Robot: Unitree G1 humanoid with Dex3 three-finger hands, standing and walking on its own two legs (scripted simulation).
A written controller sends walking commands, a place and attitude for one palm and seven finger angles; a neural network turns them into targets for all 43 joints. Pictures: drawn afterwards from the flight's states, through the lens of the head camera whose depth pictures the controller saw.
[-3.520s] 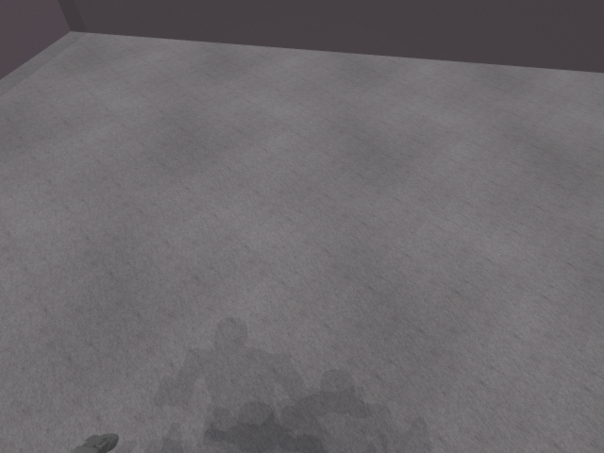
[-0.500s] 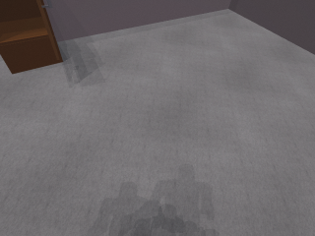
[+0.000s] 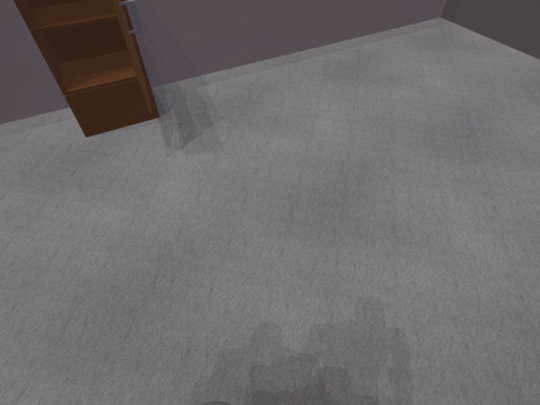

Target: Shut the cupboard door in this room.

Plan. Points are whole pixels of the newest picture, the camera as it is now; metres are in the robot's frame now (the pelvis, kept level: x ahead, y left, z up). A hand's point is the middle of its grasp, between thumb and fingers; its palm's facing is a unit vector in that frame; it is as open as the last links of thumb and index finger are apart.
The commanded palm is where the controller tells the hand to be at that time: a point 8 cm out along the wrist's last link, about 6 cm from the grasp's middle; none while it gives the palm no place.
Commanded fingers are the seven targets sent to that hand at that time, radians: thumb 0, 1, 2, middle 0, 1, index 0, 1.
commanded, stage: turn or walk to find it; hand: left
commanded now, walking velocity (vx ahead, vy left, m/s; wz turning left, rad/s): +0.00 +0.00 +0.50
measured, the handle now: (131, 17) +1.52 +0.65 -0.04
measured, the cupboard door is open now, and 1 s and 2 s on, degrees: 83 83 83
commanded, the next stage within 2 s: stand and wait in 0.70 s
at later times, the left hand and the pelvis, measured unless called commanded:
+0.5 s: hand out of the picture +0.04 +0.26 -0.16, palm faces +0.21 -0.95 -0.22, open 7.4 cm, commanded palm none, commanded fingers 0.00 0.90 0.90 -0.20 -0.30 -0.20 -0.30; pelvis +0.02 +0.04 +0.01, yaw +12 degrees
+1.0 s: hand out of the picture +0.01 +0.17 -0.18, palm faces +0.44 -0.89 -0.14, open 7.4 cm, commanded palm none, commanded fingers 0.00 0.90 0.90 -0.20 -0.30 -0.20 -0.30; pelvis +0.15 +0.07 -0.01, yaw +22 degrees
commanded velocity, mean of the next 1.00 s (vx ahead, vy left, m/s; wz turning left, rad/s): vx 0.21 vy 0.00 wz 0.25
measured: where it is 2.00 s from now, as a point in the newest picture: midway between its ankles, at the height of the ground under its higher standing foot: (237, 378)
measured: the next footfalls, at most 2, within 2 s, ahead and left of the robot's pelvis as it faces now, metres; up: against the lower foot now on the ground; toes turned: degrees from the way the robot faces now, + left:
left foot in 0.16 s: +0.02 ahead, +0.15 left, +0.00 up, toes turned +10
right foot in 0.62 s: +0.14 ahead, -0.07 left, +0.00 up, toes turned +9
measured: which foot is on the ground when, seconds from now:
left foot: up 0.00-0.14, down 0.16-0.62, up 0.64-1.00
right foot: down 0.00-0.16, up 0.18-0.60, down 0.62-1.00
